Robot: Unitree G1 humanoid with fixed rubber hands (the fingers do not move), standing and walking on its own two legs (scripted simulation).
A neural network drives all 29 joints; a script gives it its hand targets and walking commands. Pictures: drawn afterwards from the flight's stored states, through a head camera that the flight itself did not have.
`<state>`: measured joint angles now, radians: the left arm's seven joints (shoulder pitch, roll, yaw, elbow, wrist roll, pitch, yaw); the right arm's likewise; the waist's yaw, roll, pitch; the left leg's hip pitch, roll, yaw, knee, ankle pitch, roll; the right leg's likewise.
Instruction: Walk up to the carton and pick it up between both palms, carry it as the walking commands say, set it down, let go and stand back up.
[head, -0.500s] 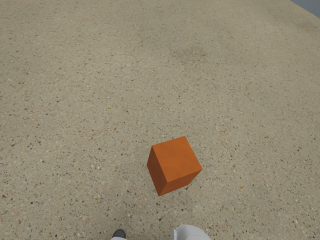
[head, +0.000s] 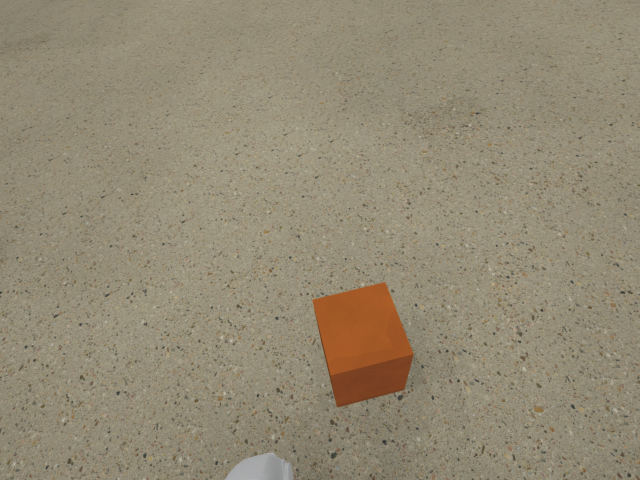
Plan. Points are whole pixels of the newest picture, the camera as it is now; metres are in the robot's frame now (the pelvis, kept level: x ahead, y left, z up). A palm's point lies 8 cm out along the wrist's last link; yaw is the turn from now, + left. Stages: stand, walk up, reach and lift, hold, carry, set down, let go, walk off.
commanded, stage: walk up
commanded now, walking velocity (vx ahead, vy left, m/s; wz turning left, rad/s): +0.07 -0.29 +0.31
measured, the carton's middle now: (360, 346) +0.53 -0.06 -0.62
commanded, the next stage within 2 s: none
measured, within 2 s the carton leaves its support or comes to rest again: neither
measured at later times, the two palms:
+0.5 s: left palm out of the picture +0.05 +0.01 -0.11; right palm out of the picture +0.17 -0.46 -0.15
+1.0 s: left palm (321, 443) +0.19 +0.02 -0.15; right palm (611, 346) +0.32 -0.45 -0.16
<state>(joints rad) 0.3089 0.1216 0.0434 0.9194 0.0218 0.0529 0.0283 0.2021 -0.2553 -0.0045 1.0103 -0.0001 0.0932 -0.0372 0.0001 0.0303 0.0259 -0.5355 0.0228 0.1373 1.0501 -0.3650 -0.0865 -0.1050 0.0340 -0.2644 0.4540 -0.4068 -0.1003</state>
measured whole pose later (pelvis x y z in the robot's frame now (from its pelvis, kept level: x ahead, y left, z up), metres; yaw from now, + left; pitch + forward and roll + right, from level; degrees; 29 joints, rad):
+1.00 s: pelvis +0.24 -0.19 -0.02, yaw +3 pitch +1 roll +2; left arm 0.41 0.12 0.01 0.97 0.01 -0.01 0.06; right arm 0.15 -0.26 -0.01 1.01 0.00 0.04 -0.02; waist -0.01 -0.01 0.04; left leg -0.41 0.02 0.10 0.68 -0.23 -0.06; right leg 0.06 -0.01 -0.05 0.55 -0.57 -0.04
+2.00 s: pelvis +0.20 -0.19 +0.01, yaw +7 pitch +1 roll -3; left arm 0.16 0.25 0.07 0.96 0.01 0.11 0.01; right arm 0.18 -0.25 0.00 1.01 0.00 0.02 -0.03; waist -0.01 -0.05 0.06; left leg -0.36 0.05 0.04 0.45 -0.11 0.02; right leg -0.38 -0.02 -0.06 1.01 -0.45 -0.01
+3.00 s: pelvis +0.08 -0.24 +0.00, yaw +6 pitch -4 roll +2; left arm 0.25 0.20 0.04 1.00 0.01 0.05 0.02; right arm 0.17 -0.24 0.00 1.02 0.00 0.05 -0.02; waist -0.01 -0.01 0.08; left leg -0.34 -0.01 0.06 0.59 -0.26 0.03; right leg -0.15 -0.04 -0.13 0.56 -0.35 -0.03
